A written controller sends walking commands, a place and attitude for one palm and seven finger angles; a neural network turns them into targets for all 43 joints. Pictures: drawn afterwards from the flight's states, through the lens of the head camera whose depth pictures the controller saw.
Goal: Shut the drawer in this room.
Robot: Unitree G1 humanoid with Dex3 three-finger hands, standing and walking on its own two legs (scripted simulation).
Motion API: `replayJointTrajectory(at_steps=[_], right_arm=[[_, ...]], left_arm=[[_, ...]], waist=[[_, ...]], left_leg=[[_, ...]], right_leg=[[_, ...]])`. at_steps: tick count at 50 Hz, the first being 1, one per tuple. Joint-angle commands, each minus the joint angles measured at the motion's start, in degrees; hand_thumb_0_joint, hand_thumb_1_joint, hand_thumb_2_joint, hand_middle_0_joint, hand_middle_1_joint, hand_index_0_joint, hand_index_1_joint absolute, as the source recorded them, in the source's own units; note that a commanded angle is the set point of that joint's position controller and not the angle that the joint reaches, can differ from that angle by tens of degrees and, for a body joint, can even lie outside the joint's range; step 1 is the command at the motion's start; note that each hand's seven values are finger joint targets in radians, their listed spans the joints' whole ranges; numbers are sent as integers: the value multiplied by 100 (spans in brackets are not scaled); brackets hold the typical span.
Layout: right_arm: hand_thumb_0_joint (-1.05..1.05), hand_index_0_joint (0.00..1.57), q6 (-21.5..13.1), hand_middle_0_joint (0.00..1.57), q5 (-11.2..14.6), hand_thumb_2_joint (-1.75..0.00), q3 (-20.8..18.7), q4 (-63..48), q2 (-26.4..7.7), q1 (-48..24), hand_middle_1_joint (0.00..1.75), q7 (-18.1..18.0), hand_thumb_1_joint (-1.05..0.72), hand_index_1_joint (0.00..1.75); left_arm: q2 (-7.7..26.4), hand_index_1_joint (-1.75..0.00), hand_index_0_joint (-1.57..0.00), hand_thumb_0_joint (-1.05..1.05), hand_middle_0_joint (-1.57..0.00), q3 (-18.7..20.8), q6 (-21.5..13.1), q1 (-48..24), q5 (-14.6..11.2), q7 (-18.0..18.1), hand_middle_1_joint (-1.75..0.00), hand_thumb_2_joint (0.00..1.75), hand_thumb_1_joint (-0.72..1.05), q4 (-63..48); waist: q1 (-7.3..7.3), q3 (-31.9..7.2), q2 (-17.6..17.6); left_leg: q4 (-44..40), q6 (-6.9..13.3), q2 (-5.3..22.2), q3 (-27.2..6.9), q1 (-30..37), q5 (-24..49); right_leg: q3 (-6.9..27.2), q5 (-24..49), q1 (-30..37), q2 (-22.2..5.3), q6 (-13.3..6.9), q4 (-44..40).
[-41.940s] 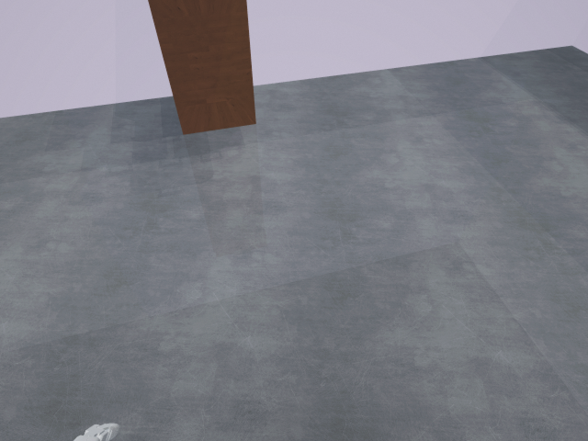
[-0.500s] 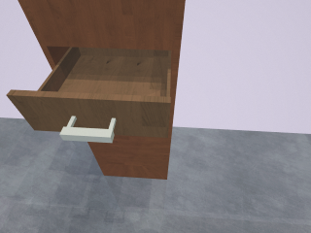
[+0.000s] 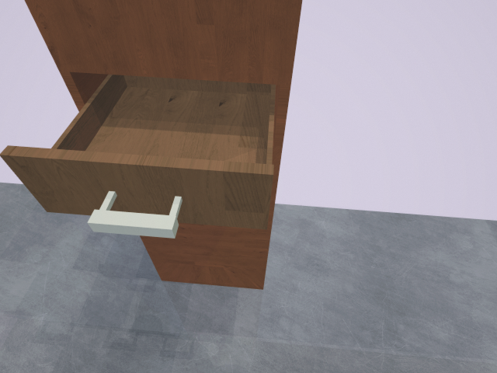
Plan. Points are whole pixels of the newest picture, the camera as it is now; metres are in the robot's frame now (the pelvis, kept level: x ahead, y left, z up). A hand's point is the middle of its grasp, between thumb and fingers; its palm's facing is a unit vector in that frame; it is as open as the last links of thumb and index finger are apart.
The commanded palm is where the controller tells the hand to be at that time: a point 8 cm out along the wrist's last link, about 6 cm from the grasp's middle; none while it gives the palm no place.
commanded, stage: look again from close up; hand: left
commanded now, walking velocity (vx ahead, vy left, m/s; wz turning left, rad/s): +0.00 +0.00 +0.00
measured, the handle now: (139, 211) +0.32 +0.19 +0.11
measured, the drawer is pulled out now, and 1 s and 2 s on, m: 0.22 0.22 0.22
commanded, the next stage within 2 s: shuffle to correct the standing spot in 0.50 s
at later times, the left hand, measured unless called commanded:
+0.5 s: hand out of the picture +0.01 +0.17 -0.18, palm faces +0.03 -0.98 -0.20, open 7.3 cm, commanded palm none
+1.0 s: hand out of the picture +0.01 +0.18 -0.18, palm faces +0.01 -0.97 -0.24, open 7.4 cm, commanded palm none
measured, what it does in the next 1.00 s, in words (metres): stands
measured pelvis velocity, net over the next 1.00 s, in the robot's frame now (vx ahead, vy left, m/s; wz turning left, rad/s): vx -0.04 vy -0.01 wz -0.01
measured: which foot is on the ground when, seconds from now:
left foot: down 0.00-1.00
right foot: down 0.00-1.00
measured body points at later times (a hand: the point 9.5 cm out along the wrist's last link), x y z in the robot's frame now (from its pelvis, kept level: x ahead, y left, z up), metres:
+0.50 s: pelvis +0.01 +0.00 +0.00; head +0.02 +0.00 +0.45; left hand +0.01 +0.22 -0.16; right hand +0.00 -0.22 -0.16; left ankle -0.03 +0.10 -0.74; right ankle +0.01 -0.12 -0.74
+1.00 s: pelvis -0.04 -0.01 -0.01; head -0.01 -0.02 +0.43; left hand +0.01 +0.23 -0.16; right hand +0.00 -0.24 -0.17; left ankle -0.03 +0.10 -0.74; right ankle +0.01 -0.12 -0.74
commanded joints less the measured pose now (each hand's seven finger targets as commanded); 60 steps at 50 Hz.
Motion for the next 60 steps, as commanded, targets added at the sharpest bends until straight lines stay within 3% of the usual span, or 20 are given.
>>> replayJointTrajectory(at_steps=[1, 12, 23, 30, 34, 38, 44, 46, 47, 49, 50, 51, 52, 53, 54, 57, 58, 60], right_arm=[[0, 20, -84, 20, -14, -90, -89, -133, -533, 332, 30, -52, -90, 30], [0, 20, -118, 20, -12, -90, -92, -85, -527, 422, 30, -74, -90, 30], [0, 20, -94, 20, -11, -90, -95, -47, -439, 477, 30, -77, -90, 30], [0, 20, -112, 20, -11, -90, -106, -29, -471, 480, 30, -76, -90, 30], [0, 20, -91, 20, 4, -90, -154, -163, -433, 443, 30, -107, -90, 30], [0, 20, 24, 20, -2, -90, -272, -363, -531, 357, 30, -126, -90, 30], [0, 20, 193, 20, -42, -90, -413, -739, -710, 63, 30, -99, -90, 30], [0, 20, 247, 20, -57, -90, -449, -871, -721, -61, 30, -75, -90, 30], [0, 20, 258, 20, -57, -90, -450, -928, -657, -25, 30, -57, -90, 30], [0, 20, 261, 20, -53, -90, -427, -887, -455, 213, 30, -11, -90, 30], [0, 20, 265, 20, -54, -90, -399, -811, -383, 367, 30, 11, -90, 30], [0, 20, 262, 20, -59, -90, -385, -721, -336, 517, 30, 36, -90, 30], [0, 20, 234, 20, -69, -90, -380, -628, -383, 675, 30, 55, -90, 30], [0, 20, 216, 20, -76, -90, -368, -536, -432, 808, 30, 56, -90, 30], [0, 20, 169, 20, -101, -90, -352, -486, -504, 878, 30, 71, -90, 30], [0, 20, 95, 20, -171, -90, -277, -475, -525, 621, 30, 67, -90, 30], [0, 20, 69, 20, -164, -90, -283, -487, -607, 527, 30, 53, -90, 30], [0, 20, 43, 20, -111, -90, -295, -556, -741, 261, 30, 19, -90, 30]], left_arm=[[597, -30, -20, 0, -20, 102, -115, 268, 8, 31, -30, 90, 90, -173], [599, -30, -20, 0, -20, 119, -124, 285, 5, 39, -30, 90, 90, -162], [541, -30, -20, 0, -20, 120, -104, 290, 12, 42, -30, 90, 90, -171], [581, -30, -20, 0, -20, 134, -128, 303, 9, 43, -30, 90, 90, -165], [595, -30, -20, 0, -20, 177, -77, 280, 12, 76, -30, 90, 90, -292], [673, -30, -20, 0, -20, 277, 6, 229, 32, 84, -30, 90, 90, -453], [714, -30, -20, 0, -20, 369, 137, 73, 72, 57, -30, 90, 90, -779], [770, -30, -20, 0, -20, 397, 166, 62, 87, 45, -30, 90, 90, -866], [801, -30, -20, 0, -20, 403, 167, 36, 101, 41, -30, 90, 90, -921], [870, -30, -20, 0, -20, 375, 141, -21, 106, 45, -30, 90, 90, -968], [936, -30, -20, 0, -20, 375, 143, -116, 95, 40, -30, 90, 90, -1008], [965, -30, -20, 0, -20, 380, 147, -284, 93, 40, -30, 90, 90, -1058], [1042, -30, -20, 0, -20, 398, 143, -490, 93, 40, -30, 90, 90, -1100], [1031, -30, -20, 0, -20, 396, 134, -568, 90, 40, -30, 90, 90, -1101], [1045, -30, -20, 0, -20, 407, 129, -626, 93, 16, -30, 90, 90, -1096], [657, -30, -20, 0, -20, 355, 147, -203, 84, -39, -30, 90, 90, -922], [543, -30, -20, 0, -20, 342, 144, -48, 103, -61, -30, 90, 90, -866], [288, -30, -20, 0, -20, 307, 130, 263, 137, -103, -30, 90, 90, -727]], waist=[[-48, 48, -27], [-40, -76, 12], [-35, 192, -41], [-32, 6, -39], [-20, -59, 107], [-36, -261, 117], [-18, -197, 131], [2, -181, 4], [-21, -236, -223], [-100, -344, -842], [-148, -334, -1054], [-206, -250, -1155], [-289, -195, -1164], [-347, -190, -958], [-359, -21, -632], [-36, 392, 372], [46, 383, 648], [188, 280, 931]], left_leg=[[-475, 56, 605, -501, -283, 868], [-444, 64, 637, -502, -186, 1226], [-528, 66, 614, -518, -325, 938], [-469, 64, 616, -509, -215, 1096], [-308, 48, 665, -493, -150, 2082], [11, 75, 747, -447, -45, 2476], [228, 193, 856, -613, -593, 1750], [441, 168, 756, -576, -863, 1102], [591, 123, 601, -502, -980, 532], [943, 5, 159, -243, -912, -631], [1145, -32, 28, -166, -671, -762], [1224, -20, -2, -166, -412, -695], [1081, 17, 10, -191, -167, -580], [805, 41, 61, -254, 104, -632], [418, 94, 120, -416, -68, -816], [-969, 216, 645, -1218, -1507, -2237], [-1334, 334, 901, -1540, -1842, -2442], [-1537, 525, 1170, -1703, -2100, -2355]], right_leg=[[509, 978, 58, -518, -213, -319], [459, 1262, 188, -518, -218, -221], [466, 992, 84, -488, -220, -313], [461, 1185, 160, -521, -223, -289], [523, 1890, 74, -569, -215, 4], [518, 1956, -104, -540, -212, 351], [529, 1313, -453, -422, -215, 753], [716, 1098, -560, -497, -273, 670], [923, 807, -588, -635, -346, 445], [1452, -458, -807, -1006, -569, -390], [1607, -1347, -1108, -1146, -667, -811], [1589, -2130, -1468, -1148, -658, -1121], [1437, -2472, -1732, -1042, -565, -1217], [1230, -2647, -1909, -882, -452, -1225], [1000, -2592, -1892, -678, -310, -1058], [363, -1912, -846, -119, -119, -118], [93, -1340, -405, 17, -124, 493], [-142, -727, -72, 99, -120, 1368]])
